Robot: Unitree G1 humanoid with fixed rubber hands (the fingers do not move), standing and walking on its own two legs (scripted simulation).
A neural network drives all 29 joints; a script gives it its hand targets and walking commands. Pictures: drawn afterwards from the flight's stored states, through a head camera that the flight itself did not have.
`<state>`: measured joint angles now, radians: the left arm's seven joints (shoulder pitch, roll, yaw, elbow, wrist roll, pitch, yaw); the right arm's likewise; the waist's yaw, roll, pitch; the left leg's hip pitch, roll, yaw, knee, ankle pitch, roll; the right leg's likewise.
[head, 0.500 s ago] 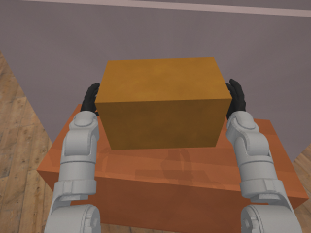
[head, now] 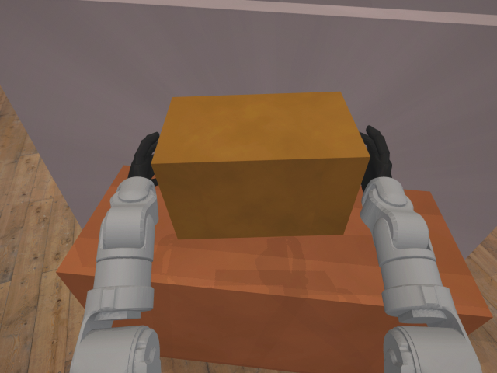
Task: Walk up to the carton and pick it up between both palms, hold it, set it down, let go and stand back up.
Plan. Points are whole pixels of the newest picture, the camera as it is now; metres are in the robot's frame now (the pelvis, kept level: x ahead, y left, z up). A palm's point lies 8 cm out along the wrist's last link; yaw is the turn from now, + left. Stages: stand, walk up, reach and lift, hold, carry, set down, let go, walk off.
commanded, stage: hold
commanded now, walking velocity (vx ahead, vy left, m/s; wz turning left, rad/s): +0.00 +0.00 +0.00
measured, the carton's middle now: (258, 166) +0.40 +0.00 +0.16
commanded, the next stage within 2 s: none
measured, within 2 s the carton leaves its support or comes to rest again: neither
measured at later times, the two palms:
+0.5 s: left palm (144, 184) +0.36 +0.18 +0.15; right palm (377, 180) +0.36 -0.18 +0.17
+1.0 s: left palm (140, 185) +0.35 +0.18 +0.16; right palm (374, 180) +0.35 -0.18 +0.17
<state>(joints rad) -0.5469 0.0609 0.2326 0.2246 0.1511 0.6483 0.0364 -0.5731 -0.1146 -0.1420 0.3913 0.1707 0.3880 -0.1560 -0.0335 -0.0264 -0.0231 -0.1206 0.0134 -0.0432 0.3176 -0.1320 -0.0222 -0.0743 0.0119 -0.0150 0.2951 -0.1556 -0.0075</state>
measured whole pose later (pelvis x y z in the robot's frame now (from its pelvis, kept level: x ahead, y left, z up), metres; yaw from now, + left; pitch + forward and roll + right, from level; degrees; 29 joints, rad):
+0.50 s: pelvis +0.00 +0.00 +0.00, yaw +0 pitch -4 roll -1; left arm -0.50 0.05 0.23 0.15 0.16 0.67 0.03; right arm -0.53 -0.11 -0.13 0.34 0.19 0.39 -0.16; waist -0.04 -0.04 -0.01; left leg -0.11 0.02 -0.04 0.33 -0.15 -0.03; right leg -0.06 0.02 -0.02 0.29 -0.16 -0.01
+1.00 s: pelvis -0.01 +0.00 +0.00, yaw +0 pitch -5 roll +0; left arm -0.55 0.06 0.25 0.24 0.16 0.65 0.02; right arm -0.57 -0.09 -0.14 0.40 0.15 0.40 -0.17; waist -0.03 -0.03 -0.02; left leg -0.11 0.02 -0.05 0.32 -0.13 -0.03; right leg -0.06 0.02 -0.02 0.30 -0.16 -0.01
